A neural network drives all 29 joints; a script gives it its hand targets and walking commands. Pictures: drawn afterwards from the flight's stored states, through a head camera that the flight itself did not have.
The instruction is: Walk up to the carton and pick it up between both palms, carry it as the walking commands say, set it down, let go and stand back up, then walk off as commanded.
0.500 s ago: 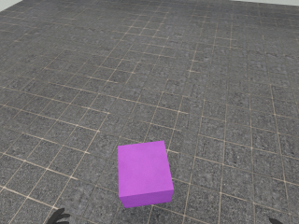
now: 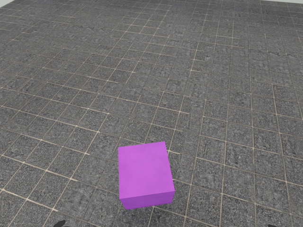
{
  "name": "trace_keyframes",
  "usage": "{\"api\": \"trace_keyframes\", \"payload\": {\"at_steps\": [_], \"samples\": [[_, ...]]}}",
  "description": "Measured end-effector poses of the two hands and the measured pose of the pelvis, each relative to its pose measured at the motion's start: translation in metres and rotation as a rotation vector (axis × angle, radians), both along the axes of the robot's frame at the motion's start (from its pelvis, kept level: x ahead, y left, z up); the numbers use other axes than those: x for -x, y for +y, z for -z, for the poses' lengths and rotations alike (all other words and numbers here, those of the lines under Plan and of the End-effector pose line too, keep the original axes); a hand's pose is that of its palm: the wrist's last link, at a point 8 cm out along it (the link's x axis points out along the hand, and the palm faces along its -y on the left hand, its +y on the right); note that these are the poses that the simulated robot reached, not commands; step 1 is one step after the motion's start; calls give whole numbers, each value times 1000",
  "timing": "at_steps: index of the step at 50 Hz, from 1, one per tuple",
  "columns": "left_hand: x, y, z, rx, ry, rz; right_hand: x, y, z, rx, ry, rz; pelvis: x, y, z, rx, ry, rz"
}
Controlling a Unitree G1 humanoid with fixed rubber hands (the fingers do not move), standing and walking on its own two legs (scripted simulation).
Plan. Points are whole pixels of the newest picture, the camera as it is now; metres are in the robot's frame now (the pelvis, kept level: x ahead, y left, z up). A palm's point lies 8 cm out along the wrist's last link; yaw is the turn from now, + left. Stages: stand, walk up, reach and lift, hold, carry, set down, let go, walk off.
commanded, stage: walk up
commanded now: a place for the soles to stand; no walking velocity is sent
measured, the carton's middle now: (145, 175) +0.47 +0.07 -0.64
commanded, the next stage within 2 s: reach and lift in 0.14 s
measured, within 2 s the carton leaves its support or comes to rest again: neither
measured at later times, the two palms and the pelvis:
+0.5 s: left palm (55, 224) +0.15 +0.30 -0.12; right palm (253, 212) +0.17 -0.27 -0.12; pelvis -0.03 +0.02 -0.03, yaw +2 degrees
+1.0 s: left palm (69, 193) +0.24 +0.30 -0.15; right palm (226, 175) +0.29 -0.23 -0.16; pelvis -0.08 +0.02 -0.07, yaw +3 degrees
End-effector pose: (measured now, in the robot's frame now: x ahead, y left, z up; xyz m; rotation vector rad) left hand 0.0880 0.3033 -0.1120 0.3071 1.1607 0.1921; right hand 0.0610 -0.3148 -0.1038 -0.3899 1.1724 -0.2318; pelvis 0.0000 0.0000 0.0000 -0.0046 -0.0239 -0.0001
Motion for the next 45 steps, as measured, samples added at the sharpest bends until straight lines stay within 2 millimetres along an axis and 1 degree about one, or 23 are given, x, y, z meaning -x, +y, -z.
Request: {"api": "trace_keyframes", "payload": {"at_steps": [7, 8, 11, 14, 17, 20, 25, 31, 38, 45], "samples": [[-9, 6, -7, -13, -38, -18, -14, 2, -1, -2, -24, -18, 1, 1, -1, 2, -9, -17], [-12, 6, -9, -14, -54, -28, -18, 3, -1, -10, -33, 0, 2, 1, 0, 1, 8, -21], [-30, 4, -14, 1, -98, -31, -45, 12, -2, -57, -78, 11, 12, 4, 6, -1, 45, -37], [-45, 0, -17, 13, -107, -29, -73, 26, -3, -77, -99, -29, 20, 8, 9, -4, 74, -40], [-53, -2, -16, 12, -102, -14, -91, 38, -1, -86, -107, -56, 23, 12, 11, -5, 100, -38], [-57, -3, -10, 12, -102, 8, -99, 45, 5, -93, -115, -61, 23, 15, 17, -3, 141, -35], [-64, -1, 7, 34, -129, -18, -106, 49, 20, -106, -113, -58, 27, 18, 31, -5, 213, -32], [-80, 0, 20, 56, -169, -35, -127, 54, 31, -129, -154, -65, 37, 20, 46, -1, 286, -35], [-102, -6, 27, 89, -207, -46, -158, 60, 36, -164, -208, -68, 55, 20, 55, 0, 327, -33], [-131, -6, 34, 99, -248, -66, -195, 71, 45, -203, -243, -69, 71, 17, 63, 1, 372, -42]]}}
